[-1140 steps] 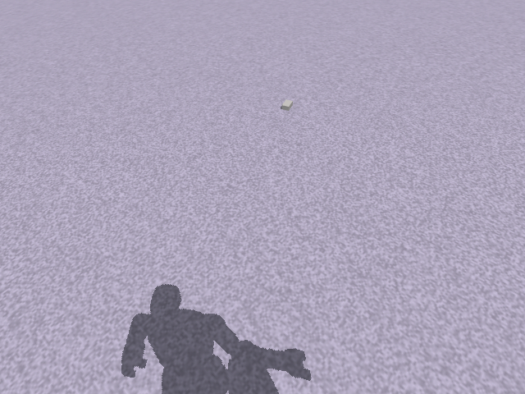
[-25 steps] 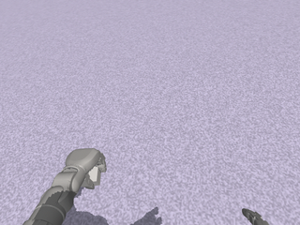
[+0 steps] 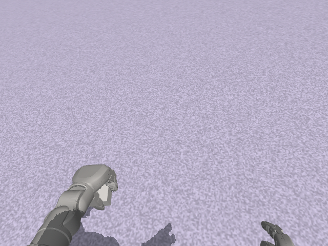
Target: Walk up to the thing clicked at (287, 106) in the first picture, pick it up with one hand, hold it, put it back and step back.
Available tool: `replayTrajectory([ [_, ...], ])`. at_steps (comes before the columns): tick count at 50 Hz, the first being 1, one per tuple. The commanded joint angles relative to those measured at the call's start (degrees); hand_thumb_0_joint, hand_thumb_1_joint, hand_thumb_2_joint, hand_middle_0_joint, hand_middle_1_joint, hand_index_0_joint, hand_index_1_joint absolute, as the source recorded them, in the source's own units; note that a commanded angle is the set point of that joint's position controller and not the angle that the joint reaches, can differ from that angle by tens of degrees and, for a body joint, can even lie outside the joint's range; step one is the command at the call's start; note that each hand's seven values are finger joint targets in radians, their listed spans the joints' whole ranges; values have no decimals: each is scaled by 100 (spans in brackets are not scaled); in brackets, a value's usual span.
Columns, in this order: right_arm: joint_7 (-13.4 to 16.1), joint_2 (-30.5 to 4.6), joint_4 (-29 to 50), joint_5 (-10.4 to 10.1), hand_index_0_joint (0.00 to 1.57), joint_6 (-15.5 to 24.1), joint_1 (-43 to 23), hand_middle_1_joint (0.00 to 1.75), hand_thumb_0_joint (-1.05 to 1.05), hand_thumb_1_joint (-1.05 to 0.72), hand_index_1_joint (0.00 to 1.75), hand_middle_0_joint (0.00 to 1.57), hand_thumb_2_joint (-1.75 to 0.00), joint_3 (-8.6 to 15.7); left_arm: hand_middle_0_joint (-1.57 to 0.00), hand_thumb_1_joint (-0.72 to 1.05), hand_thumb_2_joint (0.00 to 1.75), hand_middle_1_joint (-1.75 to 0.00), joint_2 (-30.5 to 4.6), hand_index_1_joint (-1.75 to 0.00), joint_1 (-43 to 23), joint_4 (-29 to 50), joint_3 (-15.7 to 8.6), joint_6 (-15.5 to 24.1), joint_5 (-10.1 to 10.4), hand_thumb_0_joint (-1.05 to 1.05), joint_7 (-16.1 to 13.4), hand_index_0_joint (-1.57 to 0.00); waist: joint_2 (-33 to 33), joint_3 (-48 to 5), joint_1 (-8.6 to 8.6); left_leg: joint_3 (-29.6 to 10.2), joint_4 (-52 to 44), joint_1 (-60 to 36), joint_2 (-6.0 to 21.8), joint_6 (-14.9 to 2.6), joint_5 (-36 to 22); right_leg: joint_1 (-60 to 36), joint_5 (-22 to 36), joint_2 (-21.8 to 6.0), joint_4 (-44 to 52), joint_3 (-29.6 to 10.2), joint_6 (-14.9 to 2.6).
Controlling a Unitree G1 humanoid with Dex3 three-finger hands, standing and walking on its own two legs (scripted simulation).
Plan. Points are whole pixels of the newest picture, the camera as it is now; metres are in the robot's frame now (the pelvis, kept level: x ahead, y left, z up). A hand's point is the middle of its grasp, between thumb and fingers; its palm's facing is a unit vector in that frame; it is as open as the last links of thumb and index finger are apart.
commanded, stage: hold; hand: left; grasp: from above
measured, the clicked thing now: (101, 190) +0.31 +0.22 -0.08
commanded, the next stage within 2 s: crouch in 0.38 s
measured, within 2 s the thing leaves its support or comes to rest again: neither
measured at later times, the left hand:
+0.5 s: hand (95, 187) +0.30 +0.22 -0.04, palm faces -0.46 -0.04 -0.89, open 6.7 cm
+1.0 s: hand (108, 197) +0.32 +0.23 -0.17, palm faces -0.41 +0.05 -0.91, open 7.7 cm
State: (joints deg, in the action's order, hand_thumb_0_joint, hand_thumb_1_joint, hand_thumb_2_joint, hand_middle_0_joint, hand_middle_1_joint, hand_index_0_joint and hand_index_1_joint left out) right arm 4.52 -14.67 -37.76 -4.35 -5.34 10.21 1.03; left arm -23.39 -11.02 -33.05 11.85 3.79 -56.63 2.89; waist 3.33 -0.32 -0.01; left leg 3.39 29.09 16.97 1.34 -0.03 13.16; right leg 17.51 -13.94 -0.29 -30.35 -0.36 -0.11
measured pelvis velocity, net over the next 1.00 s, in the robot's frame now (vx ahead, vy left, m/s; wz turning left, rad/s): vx -0.01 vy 0.01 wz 0.02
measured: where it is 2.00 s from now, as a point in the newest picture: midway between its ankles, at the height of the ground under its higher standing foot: outside the picture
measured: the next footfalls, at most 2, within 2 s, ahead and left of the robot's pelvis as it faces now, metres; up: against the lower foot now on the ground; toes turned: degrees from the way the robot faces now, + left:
none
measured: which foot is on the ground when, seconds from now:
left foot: down 0.00-1.00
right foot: down 0.00-1.00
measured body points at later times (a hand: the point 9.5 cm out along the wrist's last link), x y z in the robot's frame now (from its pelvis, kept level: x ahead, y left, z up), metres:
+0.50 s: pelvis +0.01 +0.01 +0.00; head +0.03 -0.02 +0.45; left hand +0.32 +0.22 +0.01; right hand +0.16 -0.25 -0.12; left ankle +0.02 +0.12 -0.74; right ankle +0.02 -0.12 -0.74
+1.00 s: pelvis -0.01 +0.01 -0.07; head +0.08 +0.02 +0.37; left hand +0.34 +0.23 -0.12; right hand +0.11 -0.27 -0.19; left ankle +0.02 +0.12 -0.73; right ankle +0.02 -0.12 -0.73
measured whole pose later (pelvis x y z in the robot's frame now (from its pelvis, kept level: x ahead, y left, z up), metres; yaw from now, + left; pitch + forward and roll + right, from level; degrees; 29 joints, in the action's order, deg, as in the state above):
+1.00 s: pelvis -0.01 +0.01 -0.07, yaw +1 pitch +17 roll -1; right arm 1.1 -15.5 -38.3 -0.7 -5.8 10.7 3.8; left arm -21.7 -26.3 -57.6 10.6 6.5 -68.0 -17.0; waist 0.6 -7.2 -2.9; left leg 0.8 61.5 53.4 1.9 -0.4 25.5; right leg 51.9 -25.6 -0.4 -60.2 1.6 0.2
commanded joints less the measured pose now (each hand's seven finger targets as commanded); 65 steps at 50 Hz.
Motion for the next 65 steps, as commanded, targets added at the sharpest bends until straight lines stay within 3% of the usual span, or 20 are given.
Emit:
replayTrajectory([
  [1, 55, -674, 791, -1, 20, 242, -551, 30, 0, -91, 30, 20, -90, 241, -100, 77, 32, -52, -1259, -41, -1617, 964, -711, 42, 25, 0, -279, -111, -263, -1238, 55, -105, -409, -657, -207, -103, -559, -196, 424, 181, 554, -39, -66],
  [3, 63, -687, 748, 15, 20, 233, -520, 30, 0, -90, 30, 20, -90, 257, -100, 77, 35, -51, -1360, -42, -1808, 1020, -782, 62, -16, 0, -338, -110, -252, -1342, 5, -84, -386, -742, -216, -121, -590, -208, 491, 169, 575, -65, -46],
  [6, 66, -668, 703, 12, 20, 233, -506, 30, 0, -91, 30, 20, -90, 253, -101, 78, 35, -52, -1299, -42, -2013, 966, -670, 50, -30, 0, -387, -111, -239, -1328, -8, -100, -369, -740, -212, -110, -706, -185, 604, 168, 558, -53, -44],
  [9, 47, -685, 727, 10, 20, 225, -482, 30, 0, -90, 30, 20, -90, 283, -101, 77, 37, -53, -1261, -43, -1753, 1014, -714, 43, 37, 0, -404, -110, -231, -1396, 48, -88, -412, -789, -215, -110, -698, -296, 585, 164, 595, -54, -54],
  [11, 39, -662, 768, -1, 20, 217, -530, 30, 0, -90, 30, 20, -90, 280, -102, 77, 38, -52, -1015, -42, -1585, 989, -472, 4, 38, 0, -344, -111, -360, -1357, 3, -101, -410, -805, -215, -119, -775, -294, 675, 161, 605, -44, -38],
  [13, 43, -698, 730, -7, 20, 192, -467, 30, 0, -90, 30, 20, -90, 315, -100, 75, 35, -51, -1264, -42, -1531, 1058, -661, -17, -3, 0, -329, -109, -274, -1464, 71, -100, -404, -826, -203, -113, -993, -406, 869, 165, 577, -33, -57],
  [21, 45, -678, 767, -37, 20, 139, -452, 30, 0, -90, 30, 20, -90, 287, -102, 79, 37, -52, -1124, -42, -1618, 1003, -514, -11, 48, 0, -239, -112, -296, -1336, 17, -97, -442, -884, -199, -125, -1040, -362, 948, 157, 605, -20, -62],
  [24, 44, -688, 772, -39, 20, 119, -421, 30, 0, -90, 30, 20, -90, 304, -98, 80, 37, -59, -1186, -45, -1629, 1081, -598, -19, -1, 0, -313, -112, -214, -1430, 63, -98, -437, -940, -203, -101, -1206, -443, 1084, 168, 574, -5, -81],
  [25, 36, -689, 774, -33, 20, 108, -444, 30, 0, -87, 30, 20, -88, 310, -91, 75, 33, -51, -1230, -38, -1554, 1111, -668, -33, -15, 0, -348, -104, -231, -1448, 102, -113, -433, -945, -199, -96, -1274, -491, 1129, 169, 564, 14, -84],
  [27, 25, -680, 777, -40, 20, 73, -400, 30, 0, -89, 30, 20, -90, 319, -95, 62, 35, -41, -1092, -35, -1429, 969, -576, -58, -59, 0, -398, -101, -315, -1438, 59, -106, -388, -958, -196, -110, -1439, -475, 1301, 178, 521, 32, -77],
  [31, -6, -687, 756, -22, 20, 22, -384, 30, 0, -89, 30, 20, -90, 330, -97, 59, 37, -33, -882, -30, -1223, 534, -497, -50, -156, 0, -575, -101, -456, -1063, -10, -116, -345, -703, -202, -90, -1210, -219, 1069, 168, 507, 46, -82],
  [34, -41, -695, 685, 39, 20, -1, -310, 30, 0, -89, 30, 20, -90, 347, -99, 60, 38, -32, -869, -30, -1452, 378, -472, 73, -252, 0, -807, -102, -520, -1067, -88, -150, -119, -448, -204, -82, -1074, 40, 947, 150, 320, 44, -80],
  [38, -112, -737, 569, 152, 20, -36, -154, 30, 0, -89, 30, 20, -90, 384, -101, 59, 43, -30, -887, -30, -2023, -159, -530, 220, -493, 0, -1281, -102, -409, -1283, -219, -152, 573, 145, -216, -57, -859, 755, 790, 144, -259, 53, -75],
  [41, -169, -795, 413, 247, 20, 22, 81, 30, 0, -90, 30, 20, -90, 484, -101, 57, 43, -30, -773, -30, -2633, -433, -402, 296, -726, 0, -1628, -101, -315, -2001, -377, -174, 1517, 629, -208, -46, -985, 1539, 920, 140, -1100, 45, -71],
  [43, -222, -801, 388, 311, 20, 34, 239, 30, 0, -90, 30, 20, -90, 537, -104, 56, 47, -27, -683, -29, -2592, -1018, -410, 290, -906, 0, -1886, -102, -355, -2185, -402, -173, 2127, 1209, -221, -69, -938, 2038, 868, 138, -1611, 44, -92],
  [46, -282, -862, 366, 370, 20, 79, 375, 30, 0, -90, 30, 20, -90, 578, -105, 58, 44, -28, -663, -29, -3098, -1650, -396, 278, -1092, 0, -2193, -104, -334, -2445, -462, -221, 2822, 2144, -207, -83, -538, 2835, 482, 156, -2243, 63, -113],
  [48, -295, -898, 331, 397, 20, 120, 423, 30, 0, -91, 30, 20, -90, 605, -104, 58, 43, -31, -911, -31, -3334, -1862, -549, 237, -1154, 0, -2340, -104, -217, -2727, -423, -220, 3201, 2632, -212, -87, -295, 3262, 270, 158, -2633, 82, -115],
  [54, -244, -947, 156, 518, 20, 372, 673, 30, 0, -91, 30, 20, -90, 637, -103, 55, 45, -30, -1096, -31, -4380, -2290, -650, 92, -1152, 0, -2541, -103, 103, -3501, -630, -337, 4230, 3944, -191, -111, 578, 4500, -441, 161, -3749, 158, -172],
  [57, -219, -992, 118, 564, 20, 474, 748, 30, 0, -91, 30, 20, -90, 651, -102, 55, 43, -28, -1288, -28, -4590, -2367, -777, 20, -1133, 0, -2567, -102, 225, -4041, -650, -434, 4702, 4282, -154, -110, 621, 4970, -528, 153, -4309, 207, -197],
  [65, -248, -1094, -23, 688, 20, 654, 867, 30, 0, -90, 30, 20, -90, 648, -100, 56, 39, -28, -1513, -27, -5429, -2828, -920, 8, -1065, 0, -2341, -101, 504, -4227, -939, -840, 5398, 5264, -84, -35, 1727, 6559, -1517, 146, -5398, 386, -265],
])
